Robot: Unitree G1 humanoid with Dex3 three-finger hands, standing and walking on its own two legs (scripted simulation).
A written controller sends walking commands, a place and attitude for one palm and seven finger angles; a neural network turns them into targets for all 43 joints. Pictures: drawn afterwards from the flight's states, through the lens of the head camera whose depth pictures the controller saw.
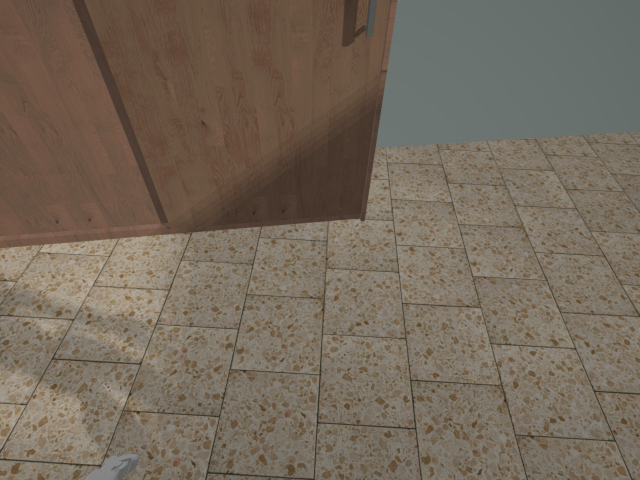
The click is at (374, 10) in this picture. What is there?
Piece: wardrobe's sliding door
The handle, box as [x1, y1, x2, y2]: [365, 0, 376, 36]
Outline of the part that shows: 376,0 369,0 367,23 365,24 367,36 372,36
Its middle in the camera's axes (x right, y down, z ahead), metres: +0.14 -0.70 +1.04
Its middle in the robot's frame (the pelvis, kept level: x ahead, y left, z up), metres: +1.28 -0.06 +0.19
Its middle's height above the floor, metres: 0.96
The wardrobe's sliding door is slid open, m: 0.00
